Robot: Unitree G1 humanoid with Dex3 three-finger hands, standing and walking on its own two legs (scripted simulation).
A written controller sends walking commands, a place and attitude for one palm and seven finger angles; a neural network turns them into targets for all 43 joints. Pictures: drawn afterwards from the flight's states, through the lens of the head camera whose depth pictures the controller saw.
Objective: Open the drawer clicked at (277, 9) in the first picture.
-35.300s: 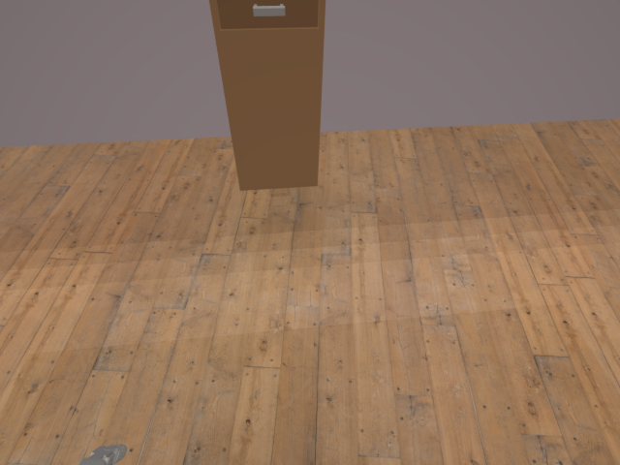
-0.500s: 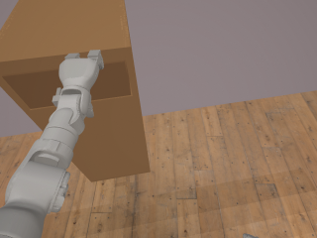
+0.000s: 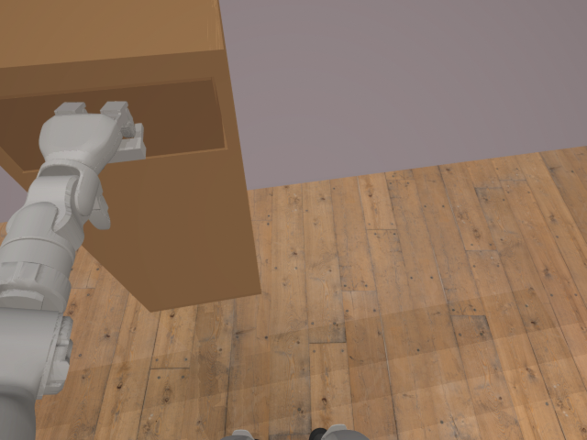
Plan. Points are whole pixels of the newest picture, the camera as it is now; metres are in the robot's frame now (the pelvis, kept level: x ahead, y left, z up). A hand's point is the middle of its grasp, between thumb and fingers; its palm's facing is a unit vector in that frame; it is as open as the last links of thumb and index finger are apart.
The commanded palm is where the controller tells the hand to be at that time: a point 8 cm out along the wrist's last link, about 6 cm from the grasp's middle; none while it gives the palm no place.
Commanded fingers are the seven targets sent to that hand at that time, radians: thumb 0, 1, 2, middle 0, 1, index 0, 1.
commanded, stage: lower the fingers behind the handle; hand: left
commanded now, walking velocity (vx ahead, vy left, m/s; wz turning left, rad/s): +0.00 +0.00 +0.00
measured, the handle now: (108, 142) +0.53 +0.28 +0.06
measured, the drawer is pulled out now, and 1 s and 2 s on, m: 0.00 0.00 0.00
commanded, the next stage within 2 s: lift the hand off the handle in 0.86 s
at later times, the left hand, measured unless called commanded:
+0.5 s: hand (104, 163) +0.48 +0.27 +0.06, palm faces -0.01 +0.02 -1.00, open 13.8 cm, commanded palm +0.46 +0.26 +0.10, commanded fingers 0.00 -0.50 0.30 -0.30 -1.20 -0.30 -1.20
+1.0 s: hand (106, 163) +0.48 +0.27 +0.06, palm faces -0.01 +0.03 -1.00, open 13.8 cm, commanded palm +0.47 +0.25 +0.09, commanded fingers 0.00 -0.50 0.30 -0.30 -1.20 -0.30 -1.20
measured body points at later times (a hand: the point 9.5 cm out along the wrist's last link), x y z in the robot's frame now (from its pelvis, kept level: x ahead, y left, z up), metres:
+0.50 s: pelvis +0.02 +0.02 +0.00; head +0.08 +0.02 +0.44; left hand +0.48 +0.27 +0.12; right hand +0.10 -0.23 -0.13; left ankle +0.01 +0.10 -0.72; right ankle +0.03 -0.10 -0.72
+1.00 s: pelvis +0.01 +0.02 -0.01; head +0.08 +0.02 +0.44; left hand +0.48 +0.27 +0.12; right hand +0.06 -0.24 -0.13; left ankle +0.01 +0.10 -0.72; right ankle +0.03 -0.10 -0.72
